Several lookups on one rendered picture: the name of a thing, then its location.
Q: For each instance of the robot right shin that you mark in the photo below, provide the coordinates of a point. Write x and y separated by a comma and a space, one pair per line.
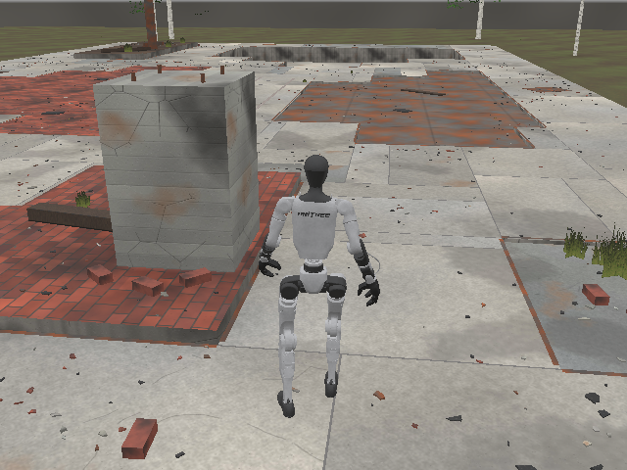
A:
332, 353

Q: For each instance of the robot right forearm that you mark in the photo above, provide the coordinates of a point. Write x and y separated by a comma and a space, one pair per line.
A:
364, 265

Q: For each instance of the robot left shin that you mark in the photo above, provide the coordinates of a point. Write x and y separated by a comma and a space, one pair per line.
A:
286, 368

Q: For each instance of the robot shin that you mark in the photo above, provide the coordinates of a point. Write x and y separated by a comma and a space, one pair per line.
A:
286, 368
332, 353

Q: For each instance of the robot left hand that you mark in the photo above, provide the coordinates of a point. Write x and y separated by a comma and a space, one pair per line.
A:
272, 263

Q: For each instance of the robot right hand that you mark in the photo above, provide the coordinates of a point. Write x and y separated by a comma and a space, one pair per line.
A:
374, 291

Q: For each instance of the robot left forearm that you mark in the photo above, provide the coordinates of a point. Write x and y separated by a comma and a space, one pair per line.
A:
266, 251

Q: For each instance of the robot left upper arm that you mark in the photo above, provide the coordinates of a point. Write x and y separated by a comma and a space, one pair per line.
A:
283, 206

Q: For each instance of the robot right upper arm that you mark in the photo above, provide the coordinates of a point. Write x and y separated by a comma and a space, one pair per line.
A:
346, 208

